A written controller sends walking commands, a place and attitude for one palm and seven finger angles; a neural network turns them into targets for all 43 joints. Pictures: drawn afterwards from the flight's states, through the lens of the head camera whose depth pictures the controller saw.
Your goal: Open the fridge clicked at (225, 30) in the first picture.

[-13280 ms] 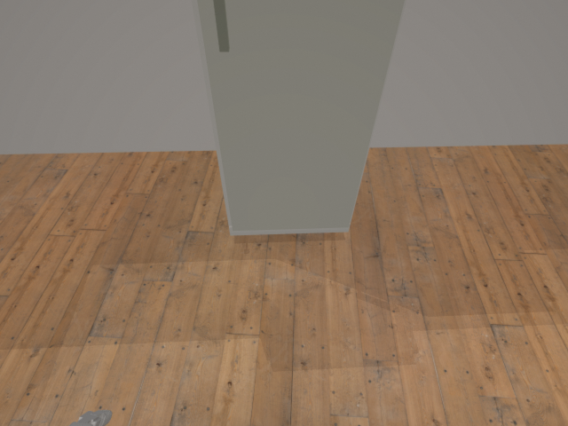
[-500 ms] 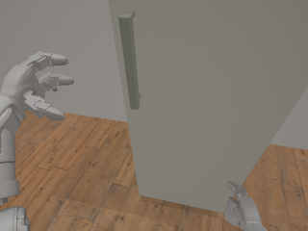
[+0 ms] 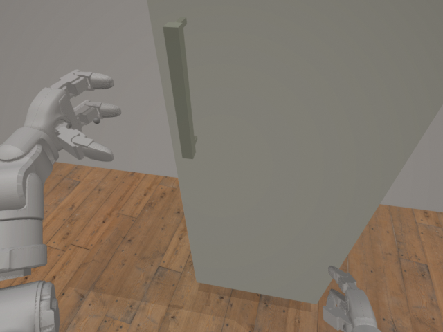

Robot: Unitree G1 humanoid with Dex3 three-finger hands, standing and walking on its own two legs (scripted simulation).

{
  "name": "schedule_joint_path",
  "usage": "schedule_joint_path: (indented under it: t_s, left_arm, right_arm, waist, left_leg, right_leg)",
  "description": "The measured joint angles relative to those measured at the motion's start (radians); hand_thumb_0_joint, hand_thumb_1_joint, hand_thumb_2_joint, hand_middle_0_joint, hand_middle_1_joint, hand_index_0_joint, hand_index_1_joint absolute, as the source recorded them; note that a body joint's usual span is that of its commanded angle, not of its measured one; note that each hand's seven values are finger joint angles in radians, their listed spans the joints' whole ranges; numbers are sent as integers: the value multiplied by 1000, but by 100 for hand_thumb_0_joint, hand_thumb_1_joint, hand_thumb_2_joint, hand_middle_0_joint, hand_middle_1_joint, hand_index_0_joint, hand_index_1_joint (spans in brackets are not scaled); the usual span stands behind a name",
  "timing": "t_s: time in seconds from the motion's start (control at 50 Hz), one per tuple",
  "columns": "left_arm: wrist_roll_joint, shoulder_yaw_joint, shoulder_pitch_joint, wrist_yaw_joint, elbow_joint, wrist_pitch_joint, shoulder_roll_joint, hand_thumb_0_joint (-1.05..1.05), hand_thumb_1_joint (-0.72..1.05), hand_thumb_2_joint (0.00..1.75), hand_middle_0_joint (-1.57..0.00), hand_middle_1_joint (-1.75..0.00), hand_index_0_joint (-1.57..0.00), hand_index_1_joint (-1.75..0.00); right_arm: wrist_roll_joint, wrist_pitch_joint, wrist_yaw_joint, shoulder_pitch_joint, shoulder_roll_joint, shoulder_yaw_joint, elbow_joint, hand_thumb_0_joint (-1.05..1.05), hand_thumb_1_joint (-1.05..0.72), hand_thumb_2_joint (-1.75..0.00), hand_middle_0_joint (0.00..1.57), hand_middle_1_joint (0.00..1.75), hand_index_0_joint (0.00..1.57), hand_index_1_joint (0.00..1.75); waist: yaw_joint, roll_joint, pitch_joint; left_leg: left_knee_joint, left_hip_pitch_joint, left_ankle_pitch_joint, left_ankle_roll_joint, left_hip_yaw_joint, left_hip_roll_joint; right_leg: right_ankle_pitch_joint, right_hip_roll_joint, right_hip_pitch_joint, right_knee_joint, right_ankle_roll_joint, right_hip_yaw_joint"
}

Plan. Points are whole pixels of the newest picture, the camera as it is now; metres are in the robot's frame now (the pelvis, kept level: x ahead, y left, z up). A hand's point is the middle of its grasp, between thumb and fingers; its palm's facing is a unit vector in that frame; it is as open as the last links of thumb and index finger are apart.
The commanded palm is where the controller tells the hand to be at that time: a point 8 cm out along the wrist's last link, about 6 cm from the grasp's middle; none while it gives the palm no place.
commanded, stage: move the hooked fingers beside the handle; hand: left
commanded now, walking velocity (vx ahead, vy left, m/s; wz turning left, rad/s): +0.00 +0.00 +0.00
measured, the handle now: (185, 95) +0.46 +0.12 +0.23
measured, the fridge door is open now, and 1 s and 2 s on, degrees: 0 0 0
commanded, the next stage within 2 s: feel for the door with the fingertips in 1.62 s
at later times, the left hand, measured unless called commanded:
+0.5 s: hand (124, 109) +0.38 +0.20 +0.24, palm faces -0.02 -1.00 -0.06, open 14.0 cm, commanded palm +0.35 +0.25 +0.25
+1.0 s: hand (145, 100) +0.41 +0.18 +0.24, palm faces -0.02 -1.00 -0.04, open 14.0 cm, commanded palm +0.39 +0.24 +0.24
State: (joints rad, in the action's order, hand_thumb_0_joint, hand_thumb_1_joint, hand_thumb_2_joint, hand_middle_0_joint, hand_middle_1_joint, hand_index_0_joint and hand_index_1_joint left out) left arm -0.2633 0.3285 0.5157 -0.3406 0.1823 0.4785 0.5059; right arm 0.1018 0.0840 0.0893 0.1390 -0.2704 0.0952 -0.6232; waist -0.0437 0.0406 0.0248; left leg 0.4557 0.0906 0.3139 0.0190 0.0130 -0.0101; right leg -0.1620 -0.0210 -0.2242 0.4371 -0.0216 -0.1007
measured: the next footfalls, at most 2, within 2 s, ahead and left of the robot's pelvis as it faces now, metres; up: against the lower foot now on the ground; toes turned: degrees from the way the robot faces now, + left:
none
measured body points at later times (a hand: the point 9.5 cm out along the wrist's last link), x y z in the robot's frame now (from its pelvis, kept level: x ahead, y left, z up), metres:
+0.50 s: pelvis +0.00 +0.00 +0.00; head -0.02 -0.01 +0.45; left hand +0.38 +0.26 +0.25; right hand +0.18 -0.24 -0.08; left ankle -0.04 +0.10 -0.74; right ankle +0.05 -0.11 -0.74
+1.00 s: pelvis +0.00 -0.01 +0.00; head -0.02 -0.02 +0.45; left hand +0.41 +0.23 +0.25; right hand +0.15 -0.26 -0.09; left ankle -0.04 +0.10 -0.74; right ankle +0.05 -0.11 -0.74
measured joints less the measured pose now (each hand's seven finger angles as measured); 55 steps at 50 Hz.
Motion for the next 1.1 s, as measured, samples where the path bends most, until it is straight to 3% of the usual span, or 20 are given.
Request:
schedule_joint_path:
  t_s: [0.52, 0.72, 0.88, 1.1]
  left_arm:
    - [31, -68, 135, 68, 161, -50, -38, -2, -50, 30, -30, -120, -30, -120]
    - [38, -60, 147, 95, 204, -53, -55, -1, -50, 30, -30, -120, -30, -120]
    - [49, -99, 215, 110, 277, -86, -62, -2, -50, 30, -30, -120, -30, -120]
    - [57, -67, 232, 117, 341, -117, -52, -2, -50, 30, -30, -120, -30, -120]
  right_arm:
    - [0, -15, 12, 41, -7, -23, -31, 1, -90, -89, 20, 30, 20, 30]
    - [-3, -24, 8, 49, -1, -27, -34, 1, -90, -89, 20, 30, 20, 30]
    - [-1, -18, 17, 56, -1, -30, -48, 1, -90, -89, 20, 30, 20, 30]
    - [-4, -24, 14, 76, -2, -37, -43, 1, -90, -89, 20, 30, 20, 30]
  waist:
    - [28, -8, 3]
    - [40, -2, 17]
    - [39, -10, 0]
    - [60, -3, 7]
  left_leg:
    - [-13, 20, -10, -3, 5, 2]
    - [-25, 15, -14, -4, 16, 6]
    - [-23, 25, -20, -6, 7, 6]
    - [-42, 29, -27, -7, 23, 10]
  right_leg:
    - [12, 4, -22, -12, -4, 5]
    - [15, 10, -26, -18, -5, 16]
    - [23, 9, -27, -25, -8, 7]
    - [32, 15, -40, -37, -9, 22]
